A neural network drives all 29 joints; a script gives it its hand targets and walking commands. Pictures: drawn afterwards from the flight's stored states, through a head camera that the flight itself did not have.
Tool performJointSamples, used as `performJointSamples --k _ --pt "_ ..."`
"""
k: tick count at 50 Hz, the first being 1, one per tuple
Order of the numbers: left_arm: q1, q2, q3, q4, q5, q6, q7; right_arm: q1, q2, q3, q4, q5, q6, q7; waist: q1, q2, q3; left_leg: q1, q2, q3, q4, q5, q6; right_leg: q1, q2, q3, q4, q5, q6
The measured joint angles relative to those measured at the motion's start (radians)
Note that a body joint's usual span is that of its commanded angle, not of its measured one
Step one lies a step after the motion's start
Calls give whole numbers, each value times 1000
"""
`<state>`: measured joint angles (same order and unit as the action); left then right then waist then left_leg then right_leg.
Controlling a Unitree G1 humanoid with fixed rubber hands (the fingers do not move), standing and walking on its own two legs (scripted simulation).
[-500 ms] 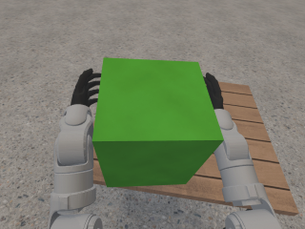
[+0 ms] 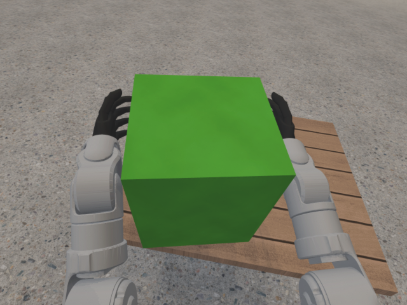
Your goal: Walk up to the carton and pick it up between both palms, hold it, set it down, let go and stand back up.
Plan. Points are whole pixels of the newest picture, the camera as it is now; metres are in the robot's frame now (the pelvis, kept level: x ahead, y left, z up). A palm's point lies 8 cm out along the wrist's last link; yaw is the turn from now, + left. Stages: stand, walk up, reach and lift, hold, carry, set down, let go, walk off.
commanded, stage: hold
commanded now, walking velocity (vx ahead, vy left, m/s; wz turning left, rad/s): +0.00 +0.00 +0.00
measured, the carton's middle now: (198, 167) +0.34 +0.00 +0.14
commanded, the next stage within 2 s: none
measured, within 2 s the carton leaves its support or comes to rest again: neither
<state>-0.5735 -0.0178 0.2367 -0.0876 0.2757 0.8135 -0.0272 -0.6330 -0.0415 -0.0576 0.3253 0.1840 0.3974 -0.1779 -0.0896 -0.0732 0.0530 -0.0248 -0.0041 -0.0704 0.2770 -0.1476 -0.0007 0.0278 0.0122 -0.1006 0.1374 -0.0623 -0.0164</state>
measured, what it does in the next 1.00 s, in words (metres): stands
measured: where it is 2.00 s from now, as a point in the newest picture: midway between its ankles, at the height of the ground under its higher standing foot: outside the picture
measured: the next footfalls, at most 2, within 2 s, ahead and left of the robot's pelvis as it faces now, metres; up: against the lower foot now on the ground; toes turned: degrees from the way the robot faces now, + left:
none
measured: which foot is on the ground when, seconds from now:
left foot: down 0.00-1.00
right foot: down 0.00-1.00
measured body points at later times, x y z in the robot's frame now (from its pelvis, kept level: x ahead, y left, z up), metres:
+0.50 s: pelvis +0.00 +0.00 +0.00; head -0.01 +0.03 +0.45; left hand +0.38 +0.15 +0.19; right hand +0.37 -0.16 +0.19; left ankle +0.01 +0.12 -0.75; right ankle +0.02 -0.11 -0.75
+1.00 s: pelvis +0.00 -0.01 +0.00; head -0.01 +0.01 +0.45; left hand +0.37 +0.14 +0.19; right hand +0.37 -0.17 +0.18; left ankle +0.01 +0.12 -0.75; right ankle +0.02 -0.11 -0.75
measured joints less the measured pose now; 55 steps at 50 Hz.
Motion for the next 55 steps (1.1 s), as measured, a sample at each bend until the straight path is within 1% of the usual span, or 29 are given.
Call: performJointSamples --k 7,14,23,27,33,39,45,55 --pt "5 -9 -4 -15 17 11 -3 3 -5 0 -6 7 7 5 -8 4 7 6 -3 4 5 -5 5 10 -3 3 -6 1 5" --pt "22 -22 -10 -39 27 10 -2 23 -15 14 -25 10 2 5 -9 11 18 14 -2 15 3 -8 7 16 -3 12 -10 3 7" --pt "31 -27 -9 -50 23 8 0 35 -18 23 -33 11 -6 2 -5 13 23 25 2 19 -3 -9 5 26 1 14 -15 2 4" --pt "44 -17 -22 -65 14 3 7 46 -12 24 -50 8 -15 2 -9 19 10 13 5 15 1 -10 1 17 4 10 -16 3 1" --pt "12 -20 -12 -13 17 -1 6 30 -10 4 -20 -8 -8 8 -5 30 21 13 7 13 -2 -6 -2 17 6 6 -15 4 -2" --pt "39 -16 -22 -49 3 -15 1 60 -13 22 -72 -1 -11 -9 -11 38 11 4 12 10 -6 -3 -6 11 11 4 -23 7 -7" --pt "35 -19 -9 -22 1 -19 -7 60 -9 20 -53 -3 -10 -12 -10 30 7 10 13 9 -14 2 -9 10 12 2 -14 2 -11" --pt "33 -4 -12 -19 -11 -23 -9 60 -4 22 -55 -5 -14 -19 -5 22 1 -1 14 7 -13 8 -11 -3 13 -1 -7 4 -13"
